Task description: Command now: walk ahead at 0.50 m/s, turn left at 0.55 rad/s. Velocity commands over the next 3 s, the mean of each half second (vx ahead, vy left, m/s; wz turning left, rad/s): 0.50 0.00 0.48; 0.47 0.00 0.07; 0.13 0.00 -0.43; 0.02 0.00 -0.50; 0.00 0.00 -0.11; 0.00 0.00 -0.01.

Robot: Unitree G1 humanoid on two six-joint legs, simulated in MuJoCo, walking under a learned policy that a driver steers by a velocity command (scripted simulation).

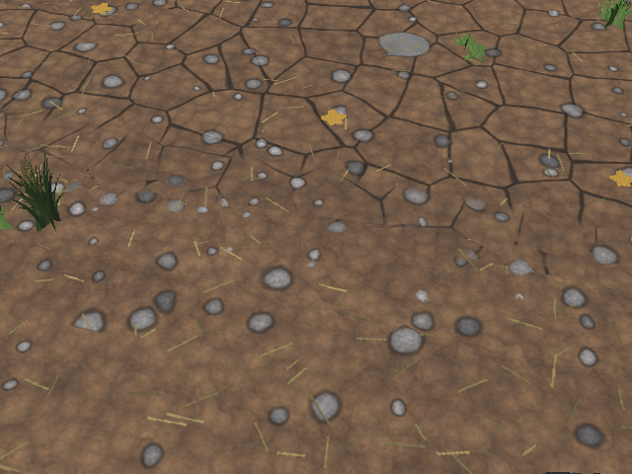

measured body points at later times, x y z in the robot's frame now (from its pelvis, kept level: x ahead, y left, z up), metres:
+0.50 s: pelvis +0.29 +0.02 +0.01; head +0.31 +0.04 +0.46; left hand +0.45 +0.31 -0.08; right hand +0.39 -0.25 -0.10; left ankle +0.16 +0.10 -0.73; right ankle +0.48 -0.07 -0.71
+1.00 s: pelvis +0.55 +0.08 +0.01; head +0.58 +0.09 +0.46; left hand +0.46 +0.35 -0.12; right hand +0.84 -0.07 -0.06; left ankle +0.67 +0.26 -0.70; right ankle +0.48 -0.06 -0.73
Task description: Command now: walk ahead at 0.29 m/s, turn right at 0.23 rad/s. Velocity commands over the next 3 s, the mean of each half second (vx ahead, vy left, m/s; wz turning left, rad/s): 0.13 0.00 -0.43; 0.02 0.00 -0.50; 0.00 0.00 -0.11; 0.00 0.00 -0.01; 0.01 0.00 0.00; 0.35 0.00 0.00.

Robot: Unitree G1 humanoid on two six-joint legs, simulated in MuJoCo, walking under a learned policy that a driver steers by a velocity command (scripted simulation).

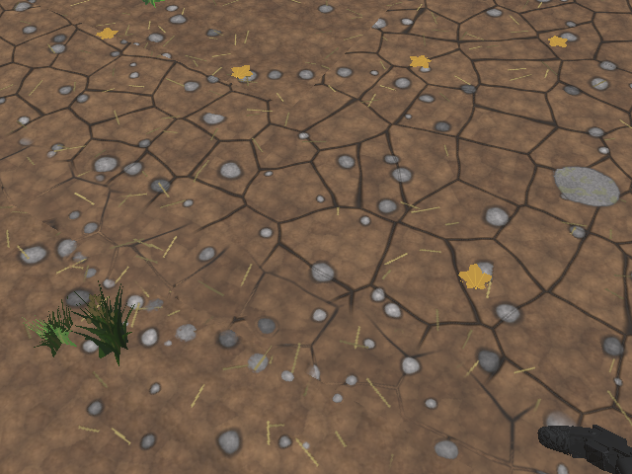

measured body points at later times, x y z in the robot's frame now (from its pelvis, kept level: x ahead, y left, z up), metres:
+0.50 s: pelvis +0.10 -0.01 -0.01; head +0.11 -0.04 +0.44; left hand +0.30 +0.24 -0.09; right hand +0.17 -0.32 -0.13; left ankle +0.16 +0.13 -0.73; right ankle +0.09 -0.11 -0.74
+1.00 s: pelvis +0.12 +0.01 +0.00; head +0.15 +0.01 +0.45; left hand +0.41 +0.16 -0.09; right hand +0.09 -0.30 -0.10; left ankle +0.18 +0.11 -0.74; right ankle +0.07 -0.10 -0.71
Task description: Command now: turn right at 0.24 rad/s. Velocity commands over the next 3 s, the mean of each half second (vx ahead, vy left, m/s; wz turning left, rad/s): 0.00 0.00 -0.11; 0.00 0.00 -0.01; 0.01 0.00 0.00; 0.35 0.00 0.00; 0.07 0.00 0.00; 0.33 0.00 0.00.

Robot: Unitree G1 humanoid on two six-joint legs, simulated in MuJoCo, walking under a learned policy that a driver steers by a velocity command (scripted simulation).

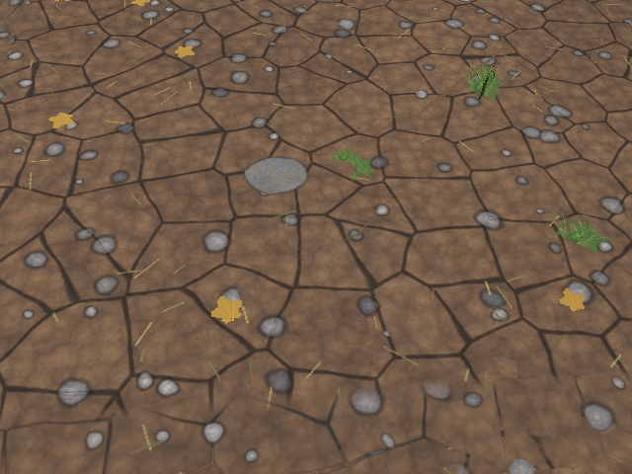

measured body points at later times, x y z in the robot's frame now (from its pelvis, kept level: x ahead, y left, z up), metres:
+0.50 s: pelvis -0.01 -0.03 +0.00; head +0.00 -0.04 +0.45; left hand +0.13 +0.22 -0.11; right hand +0.09 -0.30 -0.13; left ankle +0.00 +0.12 -0.74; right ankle -0.02 -0.15 -0.74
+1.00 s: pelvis -0.01 -0.03 +0.00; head +0.00 -0.03 +0.45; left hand +0.08 +0.22 -0.13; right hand +0.04 -0.30 -0.14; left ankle +0.00 +0.12 -0.74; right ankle -0.02 -0.15 -0.74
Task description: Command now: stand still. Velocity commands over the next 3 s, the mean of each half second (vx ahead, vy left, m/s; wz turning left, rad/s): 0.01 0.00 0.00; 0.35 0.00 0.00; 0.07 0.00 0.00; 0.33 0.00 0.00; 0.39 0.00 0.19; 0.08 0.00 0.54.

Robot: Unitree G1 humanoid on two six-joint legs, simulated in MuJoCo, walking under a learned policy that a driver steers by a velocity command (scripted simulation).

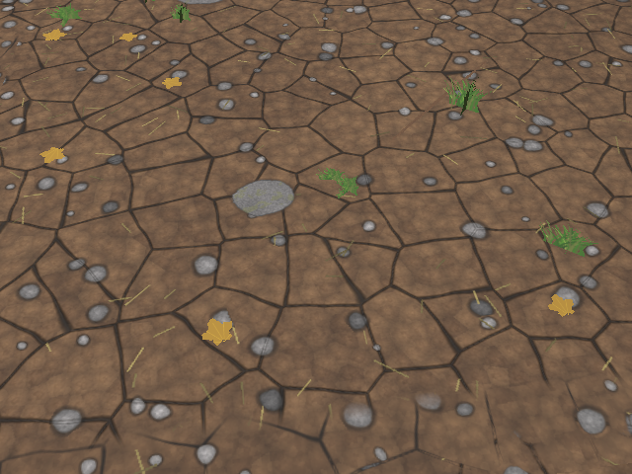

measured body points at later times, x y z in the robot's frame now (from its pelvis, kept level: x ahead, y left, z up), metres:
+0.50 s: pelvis +0.00 +0.01 +0.00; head +0.01 +0.01 +0.45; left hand +0.03 +0.26 -0.15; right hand +0.02 -0.25 -0.16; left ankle +0.01 +0.15 -0.74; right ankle -0.02 -0.12 -0.74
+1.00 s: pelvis +0.17 +0.03 +0.00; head +0.20 +0.04 +0.45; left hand +0.39 +0.25 -0.11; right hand +0.04 -0.20 -0.13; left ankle +0.01 +0.14 -0.74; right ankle +0.34 -0.11 -0.70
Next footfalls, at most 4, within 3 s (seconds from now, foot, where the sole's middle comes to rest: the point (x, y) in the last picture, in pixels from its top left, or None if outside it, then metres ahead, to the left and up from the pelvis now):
1.08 right None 0.42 -0.10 -0.77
1.56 left None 0.33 0.12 -0.77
2.00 right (396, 448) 0.57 -0.15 -0.77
2.50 left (296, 330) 0.87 0.07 -0.77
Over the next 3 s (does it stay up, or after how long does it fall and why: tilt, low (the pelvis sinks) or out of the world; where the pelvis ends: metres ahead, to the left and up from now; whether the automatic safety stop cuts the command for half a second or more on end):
stays up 0.79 -0.06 -0.01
